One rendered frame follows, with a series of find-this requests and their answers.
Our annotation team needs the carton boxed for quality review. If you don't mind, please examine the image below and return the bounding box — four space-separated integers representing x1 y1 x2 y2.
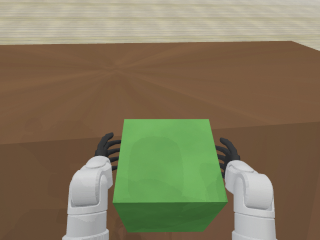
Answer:
112 119 228 233

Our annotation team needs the robot right hand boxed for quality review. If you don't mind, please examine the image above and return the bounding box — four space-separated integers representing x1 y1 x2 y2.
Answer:
215 137 241 179

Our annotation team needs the robot right forearm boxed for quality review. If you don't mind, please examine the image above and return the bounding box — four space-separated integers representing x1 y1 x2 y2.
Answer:
225 160 277 240

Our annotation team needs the robot left forearm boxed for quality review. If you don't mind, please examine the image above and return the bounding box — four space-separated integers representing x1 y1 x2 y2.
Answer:
62 156 113 240

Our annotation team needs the robot left hand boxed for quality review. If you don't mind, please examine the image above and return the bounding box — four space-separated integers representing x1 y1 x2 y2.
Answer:
94 132 122 171

